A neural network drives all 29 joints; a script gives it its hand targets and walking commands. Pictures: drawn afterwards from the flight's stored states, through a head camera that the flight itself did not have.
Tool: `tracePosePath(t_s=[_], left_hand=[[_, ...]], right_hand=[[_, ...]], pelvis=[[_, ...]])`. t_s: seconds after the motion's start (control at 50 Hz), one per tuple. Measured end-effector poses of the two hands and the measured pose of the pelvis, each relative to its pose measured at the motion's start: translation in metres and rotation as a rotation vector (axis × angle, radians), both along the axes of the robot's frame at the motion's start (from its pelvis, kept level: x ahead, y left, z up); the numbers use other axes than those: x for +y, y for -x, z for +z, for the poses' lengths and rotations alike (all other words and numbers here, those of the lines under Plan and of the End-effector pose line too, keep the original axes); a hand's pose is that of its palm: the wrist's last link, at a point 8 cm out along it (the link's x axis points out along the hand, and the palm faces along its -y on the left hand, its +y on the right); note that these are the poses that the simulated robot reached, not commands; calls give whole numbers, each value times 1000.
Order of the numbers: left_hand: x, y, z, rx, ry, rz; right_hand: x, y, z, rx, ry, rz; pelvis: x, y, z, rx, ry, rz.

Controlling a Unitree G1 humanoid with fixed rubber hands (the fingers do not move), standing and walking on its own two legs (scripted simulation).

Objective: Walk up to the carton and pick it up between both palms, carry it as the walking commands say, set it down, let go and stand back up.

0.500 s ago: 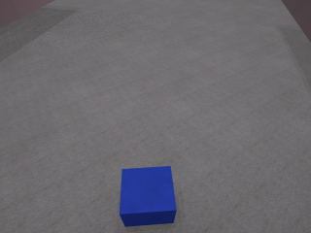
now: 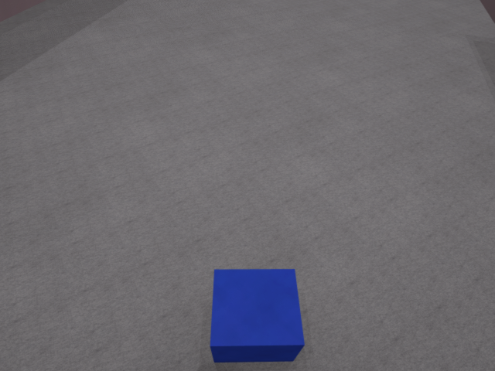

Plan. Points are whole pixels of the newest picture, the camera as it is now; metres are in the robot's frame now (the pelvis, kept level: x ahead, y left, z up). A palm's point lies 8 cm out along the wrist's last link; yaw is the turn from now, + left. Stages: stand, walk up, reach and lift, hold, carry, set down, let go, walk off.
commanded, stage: walk up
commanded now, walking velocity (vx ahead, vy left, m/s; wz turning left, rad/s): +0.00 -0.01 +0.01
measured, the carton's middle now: (254, 316) +0.42 -0.02 -0.65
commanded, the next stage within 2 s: none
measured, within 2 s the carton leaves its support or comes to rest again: neither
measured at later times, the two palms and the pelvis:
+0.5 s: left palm out of the picture +0.06 +0.23 -0.13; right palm out of the picture +0.05 -0.21 -0.14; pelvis +0.03 +0.00 +0.01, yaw +0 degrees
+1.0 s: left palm out of the picture -0.01 +0.18 -0.14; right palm out of the picture +0.01 -0.22 -0.14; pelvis +0.02 -0.02 +0.01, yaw +1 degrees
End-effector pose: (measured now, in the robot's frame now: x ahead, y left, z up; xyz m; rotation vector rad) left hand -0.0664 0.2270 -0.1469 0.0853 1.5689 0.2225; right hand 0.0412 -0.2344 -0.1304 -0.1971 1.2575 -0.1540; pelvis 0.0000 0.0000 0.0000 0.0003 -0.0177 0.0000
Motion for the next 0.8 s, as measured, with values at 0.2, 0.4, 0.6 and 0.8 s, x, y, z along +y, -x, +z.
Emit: tracePosePath(t_s=[0.2, 0.4, 0.6, 0.8], left_hand=[[2, -101, -4, -173, 27, -80], [4, -137, 17, -261, -31, -105], [-7, -114, 11, -210, -19, -81], [-29, -81, 11, -171, 22, -60]], right_hand=[[29, -16, 1, -3, -28, -41], [25, -17, -7, 24, -62, -81], [11, 3, -6, 90, -35, -70], [14, 15, -4, 110, -65, -65]], pelvis=[[12, -19, 4, 7, -20, -20], [9, -34, 10, -12, -2, -8], [-1, -22, 9, -13, -1, 2], [-9, -21, 13, -24, -5, 7]])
